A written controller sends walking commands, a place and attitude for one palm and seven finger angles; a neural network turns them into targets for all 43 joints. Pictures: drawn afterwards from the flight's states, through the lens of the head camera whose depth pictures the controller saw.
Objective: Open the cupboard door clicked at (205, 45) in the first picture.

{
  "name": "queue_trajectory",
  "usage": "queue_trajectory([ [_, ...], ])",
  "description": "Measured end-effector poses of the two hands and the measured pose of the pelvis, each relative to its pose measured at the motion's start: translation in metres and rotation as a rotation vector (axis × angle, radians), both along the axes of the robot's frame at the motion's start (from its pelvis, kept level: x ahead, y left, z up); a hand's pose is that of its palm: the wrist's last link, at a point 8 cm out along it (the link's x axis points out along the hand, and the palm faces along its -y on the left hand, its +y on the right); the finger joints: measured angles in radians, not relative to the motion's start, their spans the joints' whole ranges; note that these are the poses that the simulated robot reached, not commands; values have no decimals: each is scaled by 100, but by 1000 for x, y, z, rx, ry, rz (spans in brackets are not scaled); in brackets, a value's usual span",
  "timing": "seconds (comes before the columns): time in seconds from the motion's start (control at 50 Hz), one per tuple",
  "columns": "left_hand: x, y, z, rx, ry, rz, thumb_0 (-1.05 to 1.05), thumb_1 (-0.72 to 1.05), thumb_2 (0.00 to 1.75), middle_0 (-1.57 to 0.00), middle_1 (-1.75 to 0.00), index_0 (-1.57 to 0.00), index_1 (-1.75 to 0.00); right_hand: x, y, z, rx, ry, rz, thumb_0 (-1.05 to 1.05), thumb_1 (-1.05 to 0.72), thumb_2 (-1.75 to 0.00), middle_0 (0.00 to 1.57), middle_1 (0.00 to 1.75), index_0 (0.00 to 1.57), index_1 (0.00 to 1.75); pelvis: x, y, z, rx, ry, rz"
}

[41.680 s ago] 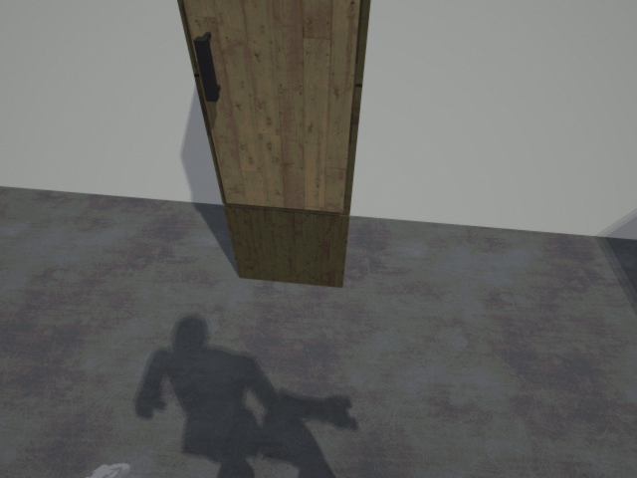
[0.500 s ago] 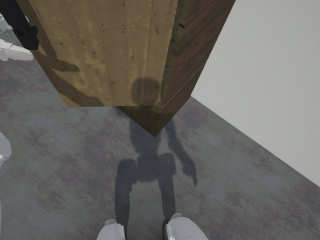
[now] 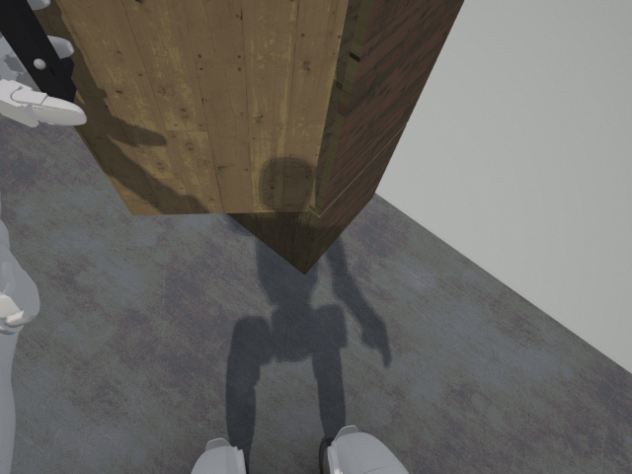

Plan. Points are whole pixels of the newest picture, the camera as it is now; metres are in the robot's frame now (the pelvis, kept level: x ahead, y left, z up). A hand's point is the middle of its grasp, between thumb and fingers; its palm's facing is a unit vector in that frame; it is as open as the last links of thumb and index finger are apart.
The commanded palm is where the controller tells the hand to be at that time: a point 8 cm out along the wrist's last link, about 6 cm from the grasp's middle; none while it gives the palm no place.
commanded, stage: slide the fingers in behind the handle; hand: left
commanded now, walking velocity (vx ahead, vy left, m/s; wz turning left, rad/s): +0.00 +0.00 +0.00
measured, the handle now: (36, 31) +0.60 +0.23 +0.14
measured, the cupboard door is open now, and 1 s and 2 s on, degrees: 43 43 68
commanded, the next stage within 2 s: close the thumb around the handle in 0.34 s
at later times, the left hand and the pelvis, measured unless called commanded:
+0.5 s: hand (48, 64) +0.54 +0.21 +0.15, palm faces -0.04 -1.00 -0.02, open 14.0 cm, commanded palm +0.53 +0.25 +0.14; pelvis +0.00 +0.01 +0.00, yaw +0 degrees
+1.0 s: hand (48, 62) +0.55 +0.21 +0.14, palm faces -0.04 -1.00 +0.00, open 6.5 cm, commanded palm +0.54 +0.25 +0.14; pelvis +0.00 +0.00 +0.00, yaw +0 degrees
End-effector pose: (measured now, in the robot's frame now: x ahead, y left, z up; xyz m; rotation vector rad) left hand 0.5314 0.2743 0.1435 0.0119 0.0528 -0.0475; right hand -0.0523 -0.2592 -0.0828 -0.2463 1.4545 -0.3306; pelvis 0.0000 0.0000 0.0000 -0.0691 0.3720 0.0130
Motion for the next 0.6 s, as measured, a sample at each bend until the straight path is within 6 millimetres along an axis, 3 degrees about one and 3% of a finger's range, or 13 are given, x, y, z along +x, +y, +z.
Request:
queue_trajectory([
  [0.34, -5, -9, 4, -1, -14, -5, -2, -50, 30, -30, -120, -30, -120, 11, 11, -6, 30, -40, 8, 0, -90, -89, 20, 30, 21, 30, 2, 7, 1, 5, -22, -2],
  [0.5, -5, -10, 4, 6, -15, 4, -2, -50, 31, -30, -120, -29, -120, 5, 8, -6, 27, -26, 10, 0, -90, -89, 20, 30, 21, 30, -1, 5, 0, 7, -18, 0],
  [0.6, -4, -9, 3, -3, -8, 5, -2, -40, 35, -31, -121, -30, -121, -1, 5, -4, 15, -14, 5, 0, -90, -89, 20, 30, 21, 30, -3, 3, 0, 6, -16, -1],
])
